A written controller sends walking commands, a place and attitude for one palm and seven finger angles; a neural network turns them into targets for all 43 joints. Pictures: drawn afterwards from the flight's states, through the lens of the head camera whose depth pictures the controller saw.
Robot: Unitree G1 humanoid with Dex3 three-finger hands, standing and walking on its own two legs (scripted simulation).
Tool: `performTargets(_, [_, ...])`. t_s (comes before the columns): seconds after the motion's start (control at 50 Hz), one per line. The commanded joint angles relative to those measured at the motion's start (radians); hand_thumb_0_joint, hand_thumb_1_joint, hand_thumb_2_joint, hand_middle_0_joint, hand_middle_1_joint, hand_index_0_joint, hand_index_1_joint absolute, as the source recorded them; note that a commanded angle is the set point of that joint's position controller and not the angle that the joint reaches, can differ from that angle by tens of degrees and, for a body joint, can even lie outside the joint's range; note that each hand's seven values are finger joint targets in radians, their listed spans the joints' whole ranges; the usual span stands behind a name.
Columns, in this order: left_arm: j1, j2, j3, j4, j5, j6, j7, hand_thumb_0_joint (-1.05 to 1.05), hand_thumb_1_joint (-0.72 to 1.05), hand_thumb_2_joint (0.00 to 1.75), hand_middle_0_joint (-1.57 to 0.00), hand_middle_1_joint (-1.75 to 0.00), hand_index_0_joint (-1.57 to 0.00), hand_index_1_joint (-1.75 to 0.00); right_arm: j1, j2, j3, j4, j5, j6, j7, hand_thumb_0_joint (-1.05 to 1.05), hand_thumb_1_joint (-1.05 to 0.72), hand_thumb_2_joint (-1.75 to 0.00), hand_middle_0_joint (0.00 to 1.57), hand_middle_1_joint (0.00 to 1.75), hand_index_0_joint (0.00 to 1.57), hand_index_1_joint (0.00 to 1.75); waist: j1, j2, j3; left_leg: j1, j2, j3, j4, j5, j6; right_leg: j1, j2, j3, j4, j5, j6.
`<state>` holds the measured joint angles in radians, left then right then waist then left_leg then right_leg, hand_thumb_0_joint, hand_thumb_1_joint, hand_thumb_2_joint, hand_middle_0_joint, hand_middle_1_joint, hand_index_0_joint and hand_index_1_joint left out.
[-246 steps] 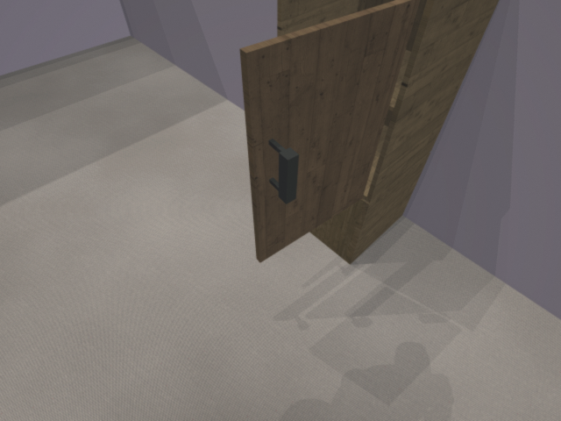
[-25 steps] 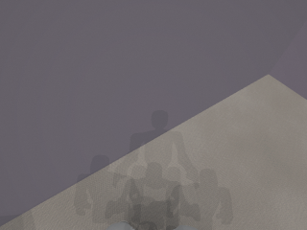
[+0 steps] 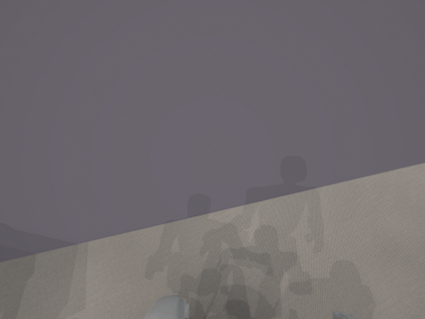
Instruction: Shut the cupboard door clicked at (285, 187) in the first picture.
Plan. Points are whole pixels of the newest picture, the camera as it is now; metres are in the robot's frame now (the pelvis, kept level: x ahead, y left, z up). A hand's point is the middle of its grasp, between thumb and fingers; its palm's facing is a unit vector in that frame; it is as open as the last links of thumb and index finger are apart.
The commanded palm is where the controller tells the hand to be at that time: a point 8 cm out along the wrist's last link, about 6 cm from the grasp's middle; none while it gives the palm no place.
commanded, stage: turn to face it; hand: left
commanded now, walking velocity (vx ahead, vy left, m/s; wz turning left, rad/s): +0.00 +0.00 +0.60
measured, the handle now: out of the picture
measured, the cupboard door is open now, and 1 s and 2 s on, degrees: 84 84 84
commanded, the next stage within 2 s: none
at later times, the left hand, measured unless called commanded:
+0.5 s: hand out of the picture +0.07 +0.22 -0.16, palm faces +0.30 -0.92 -0.27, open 7.4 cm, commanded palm none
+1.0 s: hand out of the picture -0.05 +0.18 -0.20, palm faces +0.61 -0.76 -0.24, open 7.4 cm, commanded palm none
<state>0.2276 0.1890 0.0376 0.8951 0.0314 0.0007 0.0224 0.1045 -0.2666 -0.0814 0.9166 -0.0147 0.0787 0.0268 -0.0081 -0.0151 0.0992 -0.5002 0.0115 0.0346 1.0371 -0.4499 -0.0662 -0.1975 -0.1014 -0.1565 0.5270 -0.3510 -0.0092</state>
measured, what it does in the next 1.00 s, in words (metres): steps on the spot, turning left: left foot, then right foot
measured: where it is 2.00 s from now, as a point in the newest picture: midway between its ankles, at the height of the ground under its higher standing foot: outside the picture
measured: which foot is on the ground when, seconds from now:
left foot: up 0.00-0.14, down 0.16-0.54, up 0.56-0.92, down 0.94-1.00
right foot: down 0.00-0.16, up 0.18-0.52, down 0.54-0.94, up 0.96-1.00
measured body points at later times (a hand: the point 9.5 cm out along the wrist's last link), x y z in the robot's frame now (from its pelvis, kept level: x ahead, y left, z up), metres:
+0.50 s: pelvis +0.03 -0.02 -0.01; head +0.08 +0.00 +0.44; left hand +0.06 +0.27 -0.14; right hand +0.18 -0.24 -0.15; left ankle +0.01 +0.11 -0.74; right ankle +0.07 -0.16 -0.71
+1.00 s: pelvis +0.05 -0.01 -0.02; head +0.08 +0.04 +0.43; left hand -0.08 +0.22 -0.18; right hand +0.30 -0.15 -0.14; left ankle -0.01 +0.06 -0.74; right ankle +0.07 -0.15 -0.70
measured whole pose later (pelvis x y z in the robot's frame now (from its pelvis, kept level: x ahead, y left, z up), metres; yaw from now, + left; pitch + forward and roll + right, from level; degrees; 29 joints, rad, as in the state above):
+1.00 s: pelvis +0.05 -0.01 -0.02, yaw +37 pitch +1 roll +0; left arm 0.24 0.26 0.07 0.92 0.02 0.05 0.02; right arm 0.08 -0.23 -0.06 0.89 -0.02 0.04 0.03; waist 0.01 -0.07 0.12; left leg -0.34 0.00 0.09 0.67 -0.33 0.04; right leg -0.35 -0.15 -0.16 0.96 -0.57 0.07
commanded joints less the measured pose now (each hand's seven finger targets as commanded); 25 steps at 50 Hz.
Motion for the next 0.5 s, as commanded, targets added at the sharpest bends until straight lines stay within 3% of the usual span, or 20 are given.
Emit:
performTargets(0.0, [0.103,0.225,0.058,-0.039,-0.002,-0.023,0.015,0.0,0.9,0.9,-0.2,-0.3,-0.2,-0.3,-0.109,-0.02,0.011,-0.105,0.005,-0.032,0.008,0.0,-0.9,-0.9,0.2,0.3,0.2,0.3,0.059,-0.188,-0.137,-0.023,-0.009,0.062,-0.208,-0.004,0.007,0.255,-0.237,0.089,-0.052,0.922,-0.085])
performTargets(0.04, [0.104,0.238,0.063,-0.034,-0.001,-0.022,0.013,0.0,0.9,0.9,-0.2,-0.3,-0.2,-0.3,-0.111,-0.027,0.012,-0.11,0.007,-0.036,0.007,0.0,-0.9,-0.9,0.2,0.3,0.2,0.3,0.057,-0.2,-0.136,0.031,-0.017,0.082,-0.287,0.008,0.023,0.242,-0.253,0.072,-0.028,0.938,-0.085])
performTargets(0.06, [0.093,0.242,0.066,-0.031,0.0,-0.022,0.011,0.0,0.9,0.9,-0.2,-0.3,-0.2,-0.3,-0.086,-0.03,0.011,-0.108,0.008,-0.039,0.006,0.0,-0.9,-0.9,0.2,0.3,0.2,0.3,0.043,-0.209,-0.154,0.08,-0.025,0.093,-0.355,0.028,0.029,0.235,-0.254,0.056,0.009,0.947,-0.076])
performTargets(0.1, [0.068,0.258,0.069,-0.038,-0.011,-0.024,0.005,0.0,0.9,0.9,-0.2,-0.3,-0.2,-0.3,0.001,-0.06,0.002,-0.092,0.0,-0.046,0.0,0.0,-0.9,-0.9,0.2,0.3,0.2,0.3,-0.013,-0.164,-0.194,0.265,-0.055,0.125,-0.521,0.185,0.052,0.152,-0.233,-0.003,0.141,0.937,-0.031])
performTargets(0.12, [0.041,0.251,0.067,-0.052,-0.019,-0.023,0.0,0.0,0.9,0.9,-0.2,-0.3,-0.2,-0.3,0.087,-0.115,-0.014,-0.072,-0.007,-0.052,-0.002,0.0,-0.9,-0.9,0.2,0.3,0.2,0.3,-0.069,-0.085,-0.244,0.476,0.025,0.063,-0.586,0.422,0.09,-0.007,-0.215,-0.035,0.304,0.752,0.013])
performTargets(0.14, [0.008,0.174,0.052,-0.097,-0.028,-0.017,-0.01,0.0,0.9,0.9,-0.2,-0.3,-0.2,-0.3,0.168,-0.239,-0.049,-0.061,-0.015,-0.059,-0.008,0.0,-0.9,-0.9,0.2,0.3,0.2,0.3,-0.112,0.252,-0.28,0.67,0.333,-0.343,-0.605,0.842,0.251,-0.337,-0.053,-0.049,0.565,-0.066,0.087])
performTargets(0.16, [-0.06,0.166,0.039,-0.139,-0.017,-0.001,-0.002,0.0,0.9,0.9,-0.2,-0.3,-0.2,-0.3,0.226,-0.275,-0.051,-0.045,-0.001,-0.046,-0.009,0.0,-0.9,-0.9,0.2,0.3,0.2,0.3,-0.116,0.222,-0.267,0.614,0.437,-0.396,-0.6,0.999,0.333,-0.4,-0.024,0.072,0.677,-0.307,0.083])
performTargets(0.18, [-0.09,0.158,0.041,-0.132,-0.014,0.01,0.008,0.0,0.9,0.9,-0.2,-0.3,-0.2,-0.3,0.21,-0.255,-0.047,-0.044,0.001,-0.053,-0.025,0.0,-0.9,-0.9,0.2,0.3,0.2,0.3,-0.112,0.204,-0.265,0.578,0.413,-0.393,-0.61,0.961,0.328,-0.435,-0.033,0.141,0.714,-0.269,0.092])
performTargets(0.2, [-0.101,0.156,0.044,-0.114,-0.016,0.014,0.009,0.0,0.9,0.9,-0.2,-0.3,-0.2,-0.3,0.146,-0.23,-0.043,-0.06,-0.002,-0.055,-0.036,0.0,-0.9,-0.9,0.2,0.3,0.2,0.3,-0.086,0.224,-0.196,0.482,0.359,-0.345,-0.632,0.841,0.306,-0.434,-0.04,0.164,0.706,-0.23,0.099])
performTargets(0.24, [-0.057,0.158,0.052,-0.076,-0.013,0.028,-0.005,0.0,0.9,0.9,-0.2,-0.3,-0.2,-0.3,0.037,-0.183,-0.025,-0.088,-0.006,-0.057,-0.039,0.0,-0.9,-0.9,0.2,0.3,0.2,0.3,-0.021,0.164,-0.129,0.335,0.263,-0.259,-0.676,0.625,0.25,-0.364,-0.025,0.171,0.668,-0.118,0.1])
performTargets(0.28, [-0.018,0.146,0.053,-0.062,-0.011,0.033,-0.013,0.0,0.9,0.9,-0.2,-0.3,-0.2,-0.3,0.003,-0.176,-0.022,-0.096,-0.007,-0.062,-0.034,0.0,-0.9,-0.9,0.2,0.3,0.2,0.3,0.008,0.161,-0.122,0.279,0.217,-0.219,-0.697,0.494,0.225,-0.316,-0.007,0.154,0.595,-0.068,0.101])
performTargets(0.36, [-0.045,0.135,0.051,-0.081,-0.01,0.032,-0.015,0.0,0.9,0.9,-0.2,-0.3,-0.2,-0.3,0.02,-0.178,-0.031,-0.088,-0.011,-0.058,-0.028,0.0,-0.9,-0.9,0.2,0.3,0.2,0.3,0.001,0.154,-0.101,0.224,0.197,-0.262,-0.712,0.35,0.222,-0.259,0.03,0.131,0.426,-0.058,0.099])
performTargets(0.42, [-0.051,0.123,0.047,-0.098,-0.014,0.021,-0.014,0.0,0.9,0.9,-0.2,-0.3,-0.2,-0.3,0.027,-0.178,-0.04,-0.088,-0.014,-0.053,-0.027,0.0,-0.9,-0.9,0.2,0.3,0.2,0.3,-0.004,0.184,-0.132,0.227,0.18,-0.308,-0.661,0.417,0.219,-0.173,0.077,0.11,0.258,-0.066,0.091])
performTargets(0.46, [-0.008,0.129,0.047,-0.094,-0.017,0.01,-0.012,0.0,0.9,0.9,-0.2,-0.3,-0.2,-0.3,0.015,-0.178,-0.045,-0.092,-0.009,-0.049,-0.028,0.0,-0.9,-0.9,0.2,0.3,0.2,0.3,0.016,0.193,-0.152,0.205,0.164,-0.326,-0.601,0.482,0.203,-0.071,0.102,0.097,0.121,-0.003,0.084])
performTargets(0.48, [0.033,0.135,0.053,-0.086,-0.019,0.002,-0.008,0.0,0.9,0.9,-0.2,-0.3,-0.2,-0.3,0.003,-0.163,-0.045,-0.097,-0.005,-0.048,-0.028,0.0,-0.9,-0.9,0.2,0.3,0.2,0.3,0.04,0.187,-0.175,0.161,0.138,-0.319,-0.551,0.467,0.177,0.03,0.094,0.095,-0.015,0.08,0.079])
